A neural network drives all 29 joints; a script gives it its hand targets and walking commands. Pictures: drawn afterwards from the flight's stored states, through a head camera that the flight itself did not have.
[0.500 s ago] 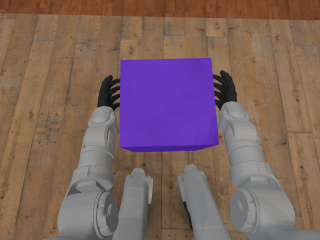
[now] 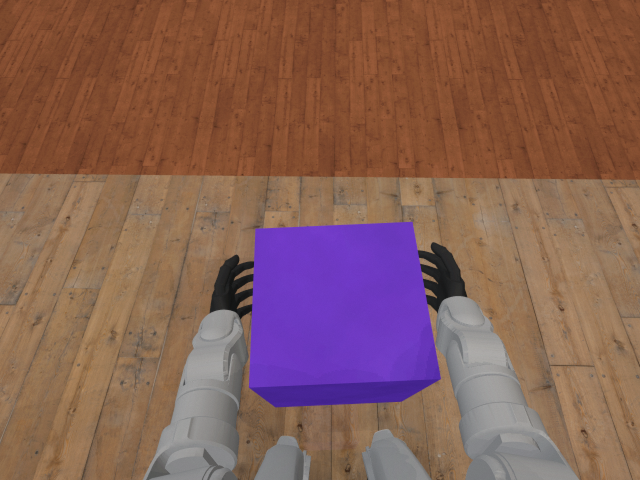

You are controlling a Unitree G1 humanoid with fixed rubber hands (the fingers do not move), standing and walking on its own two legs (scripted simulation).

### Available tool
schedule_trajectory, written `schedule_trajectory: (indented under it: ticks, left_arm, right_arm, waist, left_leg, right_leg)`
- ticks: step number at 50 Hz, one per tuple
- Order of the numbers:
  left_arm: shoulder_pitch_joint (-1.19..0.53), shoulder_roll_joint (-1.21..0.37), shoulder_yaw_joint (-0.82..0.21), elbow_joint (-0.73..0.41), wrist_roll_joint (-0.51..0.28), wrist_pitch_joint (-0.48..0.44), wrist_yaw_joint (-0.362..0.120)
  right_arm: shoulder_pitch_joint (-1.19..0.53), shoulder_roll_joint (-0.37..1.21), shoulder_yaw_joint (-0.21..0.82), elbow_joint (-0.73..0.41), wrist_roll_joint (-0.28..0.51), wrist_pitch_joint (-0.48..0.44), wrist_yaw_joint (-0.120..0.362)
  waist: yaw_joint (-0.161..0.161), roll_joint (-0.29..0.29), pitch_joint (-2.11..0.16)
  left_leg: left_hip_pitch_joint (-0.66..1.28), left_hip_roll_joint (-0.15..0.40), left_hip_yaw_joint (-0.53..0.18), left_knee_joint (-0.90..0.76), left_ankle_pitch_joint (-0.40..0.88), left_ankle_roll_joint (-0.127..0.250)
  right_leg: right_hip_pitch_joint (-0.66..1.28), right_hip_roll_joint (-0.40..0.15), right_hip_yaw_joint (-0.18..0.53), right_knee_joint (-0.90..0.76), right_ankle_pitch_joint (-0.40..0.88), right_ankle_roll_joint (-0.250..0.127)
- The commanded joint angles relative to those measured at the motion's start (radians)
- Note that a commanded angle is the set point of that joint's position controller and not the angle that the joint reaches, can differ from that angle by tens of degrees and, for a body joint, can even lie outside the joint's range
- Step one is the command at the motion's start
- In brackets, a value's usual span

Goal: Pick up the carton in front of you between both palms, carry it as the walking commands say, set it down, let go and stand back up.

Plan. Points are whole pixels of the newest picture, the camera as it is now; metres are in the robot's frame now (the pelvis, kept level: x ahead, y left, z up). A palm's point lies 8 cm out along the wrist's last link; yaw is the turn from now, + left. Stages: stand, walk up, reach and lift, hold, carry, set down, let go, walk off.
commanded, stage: reach and lift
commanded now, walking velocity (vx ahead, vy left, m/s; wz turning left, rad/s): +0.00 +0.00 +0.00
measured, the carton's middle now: (336, 324) +0.35 -0.01 -0.11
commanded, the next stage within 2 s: hold in 1.52 s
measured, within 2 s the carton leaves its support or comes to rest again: neither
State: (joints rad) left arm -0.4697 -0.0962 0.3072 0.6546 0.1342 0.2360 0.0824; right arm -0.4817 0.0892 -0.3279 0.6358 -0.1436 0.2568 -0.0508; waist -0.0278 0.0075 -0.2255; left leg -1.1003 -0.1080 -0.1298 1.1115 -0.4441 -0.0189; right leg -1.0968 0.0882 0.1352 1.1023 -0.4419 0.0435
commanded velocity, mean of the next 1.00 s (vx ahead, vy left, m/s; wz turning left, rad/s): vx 0.00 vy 0.00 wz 0.00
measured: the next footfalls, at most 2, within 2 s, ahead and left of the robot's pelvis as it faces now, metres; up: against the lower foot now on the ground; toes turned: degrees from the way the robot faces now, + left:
none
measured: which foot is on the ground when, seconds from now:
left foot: down 0.00-1.00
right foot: down 0.00-1.00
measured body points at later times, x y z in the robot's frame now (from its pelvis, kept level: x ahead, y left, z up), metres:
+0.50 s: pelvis +0.04 -0.01 +0.09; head +0.01 -0.01 +0.54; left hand +0.34 +0.14 +0.10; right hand +0.34 -0.16 +0.11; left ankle +0.04 +0.12 -0.65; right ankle +0.04 -0.14 -0.65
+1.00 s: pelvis +0.02 +0.00 +0.09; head -0.01 +0.00 +0.54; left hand +0.33 +0.15 +0.12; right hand +0.33 -0.16 +0.12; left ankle +0.04 +0.12 -0.65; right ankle +0.04 -0.14 -0.65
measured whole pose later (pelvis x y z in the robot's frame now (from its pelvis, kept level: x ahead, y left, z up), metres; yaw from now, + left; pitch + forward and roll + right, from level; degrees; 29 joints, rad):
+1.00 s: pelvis +0.02 +0.00 +0.09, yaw +0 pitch -4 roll +0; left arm -0.31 -0.16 0.29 0.37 0.28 0.62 0.00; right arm -0.33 0.16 -0.29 0.37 -0.28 0.62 0.01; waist -0.02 0.00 -0.01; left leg -0.16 -0.06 -0.15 0.47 -0.23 0.00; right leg -0.16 0.04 0.14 0.45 -0.22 0.02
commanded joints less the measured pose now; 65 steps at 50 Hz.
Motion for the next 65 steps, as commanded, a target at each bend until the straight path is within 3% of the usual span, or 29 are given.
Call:
schedule_trajectory:
  ticks: [1,2,3,4,5,7,10,11,12,14,17,21,23,24,25,26,30,32,36,39,40,43,46,48,51,54,57,60,65]
  left_arm:
    - [-0.432,-1.037,-0.578,-0.019,-0.084,0.009,-0.236]
    - [-0.424,-1.038,-0.599,-0.039,-0.098,0.003,-0.237]
    - [-0.402,-1.039,-0.625,-0.053,-0.104,0.003,-0.233]
    - [-0.368,-1.006,-0.621,-0.113,-0.095,-0.004,-0.238]
    - [-0.361,-1.0,-0.612,-0.084,-0.09,0.008,-0.239]
    - [-0.303,-1.009,-0.6,-0.071,-0.089,0.028,-0.244]
    - [-0.263,-1.028,-0.615,-0.093,-0.082,0.056,-0.25]
    - [-0.252,-1.043,-0.645,-0.127,-0.103,0.064,-0.256]
    - [-0.265,-1.031,-0.641,-0.146,-0.109,0.082,-0.262]
    - [-0.251,-1.012,-0.663,-0.164,-0.112,0.127,-0.269]
    - [-0.206,-1.039,-0.702,-0.247,-0.149,0.191,-0.268]
    - [-0.105,-1.001,-0.672,-0.277,-0.116,0.288,-0.285]
    - [-0.123,-1.0,-0.638,-0.283,-0.102,0.322,-0.292]
    - [-0.124,-0.962,-0.623,-0.3,-0.096,0.331,-0.298]
    - [-0.143,-0.97,-0.627,-0.293,-0.094,0.346,-0.298]
    - [-0.178,-0.962,-0.611,-0.315,-0.105,0.349,-0.305]
    - [-0.265,-0.986,-0.632,-0.32,-0.113,0.371,-0.318]
    - [-0.278,-0.981,-0.59,-0.27,-0.078,0.377,-0.322]
    - [-0.373,-1.005,-0.561,-0.254,-0.086,0.365,-0.327]
    - [-0.349,-1.002,-0.555,-0.234,-0.072,0.354,-0.332]
    - [-0.369,-1.012,-0.54,-0.208,-0.074,0.354,-0.333]
    - [-0.414,-1.02,-0.579,-0.283,-0.075,0.348,-0.326]
    - [-0.411,-1.037,-0.58,-0.248,-0.087,0.357,-0.327]
    - [-0.396,-1.007,-0.601,-0.278,-0.096,0.361,-0.331]
    - [-0.367,-1.028,-0.6,-0.262,-0.105,0.383,-0.326]
    - [-0.315,-1.01,-0.573,-0.245,-0.086,0.396,-0.326]
    - [-0.36,-1.014,-0.591,-0.304,-0.092,0.388,-0.318]
    - [-0.341,-1.016,-0.597,-0.323,-0.092,0.385,-0.318]
    - [-0.312,-1.016,-0.616,-0.344,-0.104,0.408,-0.313]
  right_arm:
    - [-0.374,1.032,0.582,0.009,0.074,0.008,0.239]
    - [-0.351,1.073,0.607,0.007,0.091,0.007,0.236]
    - [-0.332,1.035,0.603,-0.025,0.1,0.0,0.236]
    - [-0.309,1.033,0.611,-0.027,0.095,0.01,0.239]
    - [-0.256,1.026,0.598,-0.018,0.064,0.019,0.242]
    - [-0.292,1.019,0.642,-0.05,0.104,0.023,0.245]
    - [-0.258,0.999,0.658,-0.08,0.101,0.053,0.246]
    - [-0.24,1.034,0.662,-0.081,0.104,0.066,0.247]
    - [-0.209,0.995,0.652,-0.085,0.092,0.082,0.253]
    - [-0.205,1.037,0.688,-0.129,0.114,0.117,0.256]
    - [-0.128,1.014,0.718,-0.194,0.115,0.183,0.264]
    - [-0.117,1.01,0.729,-0.268,0.145,0.268,0.273]
    - [-0.145,0.979,0.704,-0.296,0.125,0.298,0.278]
    - [-0.135,0.99,0.664,-0.252,0.114,0.322,0.278]
    - [-0.118,0.987,0.632,-0.239,0.093,0.333,0.282]
    - [-0.158,0.975,0.632,-0.253,0.102,0.338,0.285]
    - [-0.193,0.996,0.588,-0.236,0.087,0.348,0.296]
    - [-0.287,1.024,0.598,-0.225,0.09,0.357,0.299]
    - [-0.312,1.013,0.561,-0.183,0.069,0.353,0.308]
    - [-0.33,1.026,0.543,-0.157,0.065,0.351,0.305]
    - [-0.341,1.023,0.56,-0.174,0.065,0.342,0.309]
    - [-0.374,1.044,0.593,-0.205,0.086,0.337,0.31]
    - [-0.371,1.026,0.591,-0.205,0.089,0.345,0.311]
    - [-0.373,1.041,0.596,-0.216,0.11,0.346,0.306]
    - [-0.317,1.003,0.592,-0.216,0.087,0.364,0.308]
    - [-0.298,1.002,0.589,-0.21,0.077,0.374,0.306]
    - [-0.269,0.987,0.574,-0.206,0.067,0.374,0.312]
    - [-0.365,1.008,0.63,-0.308,0.113,0.364,0.319]
    - [-0.267,0.985,0.609,-0.275,0.092,0.39,0.31]
  waist:
    - [-0.015,0.012,-0.516]
    - [0.005,0.006,-0.533]
    - [-0.016,0.028,-0.511]
    - [0.013,0.018,-0.518]
    - [-0.031,0.009,-0.468]
    - [0.023,0.031,-0.413]
    - [-0.002,-0.009,-0.341]
    - [0.021,-0.003,-0.331]
    - [-0.011,-0.009,-0.305]
    - [0.011,-0.009,-0.281]
    - [-0.027,-0.027,-0.239]
    - [0.024,0.01,-0.139]
    - [0.003,-0.001,-0.063]
    - [0.035,0.0,-0.01]
    - [-0.005,-0.04,0.013]
    - [0.022,-0.015,0.034]
    - [-0.02,-0.003,0.037]
    - [0.025,0.005,0.029]
    - [-0.006,-0.009,0.012]
    - [0.021,-0.034,0.041]
    - [-0.002,-0.006,0.01]
    - [0.029,-0.005,0.002]
    - [-0.003,-0.008,-0.034]
    - [0.024,-0.01,-0.03]
    - [-0.013,0.017,-0.012]
    - [0.013,-0.026,0.042]
    - [-0.022,0.002,0.066]
    - [0.036,-0.02,0.003]
    - [0.025,-0.001,-0.036]
  left_leg:
    - [0.442,-0.032,0.051,-0.227,0.332,-0.004]
    - [0.476,-0.033,0.055,-0.247,0.376,-0.002]
    - [0.514,-0.023,0.033,-0.273,0.411,0.0]
    - [0.532,-0.026,0.039,-0.288,0.437,-0.007]
    - [0.558,-0.022,0.035,-0.322,0.413,-0.009]
    - [0.585,-0.023,0.047,-0.371,0.385,-0.004]
    - [0.692,-0.008,0.024,-0.436,0.446,0.004]
    - [0.708,-0.006,0.015,-0.463,0.445,0.002]
    - [0.72,-0.003,0.024,-0.478,0.432,0.0]
    - [0.775,-0.004,0.032,-0.52,0.461,-0.001]
    - [0.91,0.006,0.018,-0.598,0.556,-0.007]
    - [0.922,0.007,0.026,-0.678,0.527,-0.007]
    - [0.955,0.005,0.03,-0.698,0.515,-0.008]
    - [0.92,0.009,0.031,-0.716,0.455,0.001]
    - [0.943,0.012,0.029,-0.735,0.419,0.003]
    - [0.938,0.013,0.041,-0.734,0.37,0.004]
    - [0.955,0.012,0.051,-0.73,0.32,-0.004]
    - [0.947,0.014,0.048,-0.74,0.278,0.011]
    - [0.948,0.023,0.051,-0.726,0.253,0.006]
    - [0.915,0.017,0.053,-0.723,0.24,0.02]
    - [0.941,0.021,0.053,-0.72,0.234,0.013]
    - [0.955,0.016,0.056,-0.727,0.274,0.014]
    - [0.991,0.019,0.056,-0.728,0.264,0.01]
    - [0.989,0.023,0.052,-0.73,0.298,0.013]
    - [1.015,0.017,0.049,-0.74,0.318,-0.005]
    - [0.973,0.015,0.052,-0.756,0.303,0.006]
    - [0.999,0.024,0.045,-0.757,0.316,0.0]
    - [1.013,0.019,0.041,-0.757,0.346,0.006]
    - [1.075,0.024,0.04,-0.755,0.42,-0.001]
  right_leg:
    - [0.391,0.046,-0.087,-0.212,0.331,-0.021]
    - [0.451,0.047,-0.069,-0.232,0.387,-0.018]
    - [0.459,0.037,-0.065,-0.247,0.405,-0.021]
    - [0.504,0.04,-0.06,-0.278,0.423,-0.018]
    - [0.51,0.041,-0.065,-0.309,0.421,-0.022]
    - [0.586,0.025,-0.043,-0.362,0.405,-0.024]
    - [0.638,0.022,-0.043,-0.436,0.439,-0.021]
    - [0.695,0.02,-0.043,-0.45,0.455,-0.021]
    - [0.715,0.016,-0.044,-0.472,0.439,-0.023]
    - [0.788,0.013,-0.041,-0.511,0.488,-0.018]
    - [0.854,0.016,-0.055,-0.582,0.566,-0.018]
    - [0.973,0.007,-0.049,-0.666,0.543,-0.018]
    - [0.965,0.006,-0.046,-0.7,0.527,-0.025]
    - [0.971,0.002,-0.045,-0.704,0.474,-0.021]
    - [0.936,0.008,-0.055,-0.725,0.447,-0.019]
    - [0.958,0.006,-0.067,-0.722,0.39,-0.022]
    - [0.957,0.002,-0.064,-0.733,0.343,-0.035]
    - [0.957,-0.004,-0.063,-0.729,0.312,-0.03]
    - [0.962,-0.01,-0.068,-0.728,0.28,-0.042]
    - [0.98,-0.012,-0.061,-0.729,0.259,-0.034]
    - [1.001,-0.017,-0.059,-0.716,0.28,-0.039]
    - [0.997,-0.011,-0.073,-0.707,0.317,-0.029]
    - [0.991,-0.006,-0.068,-0.72,0.293,-0.034]
    - [1.0,-0.007,-0.069,-0.72,0.32,-0.034]
    - [0.994,0.002,-0.073,-0.732,0.333,-0.044]
    - [1.022,-0.003,-0.076,-0.748,0.332,-0.034]
    - [0.989,-0.01,-0.07,-0.754,0.346,-0.047]
    - [1.028,0.001,-0.086,-0.742,0.357,-0.034]
    - [1.037,0.007,-0.074,-0.741,0.423,-0.038]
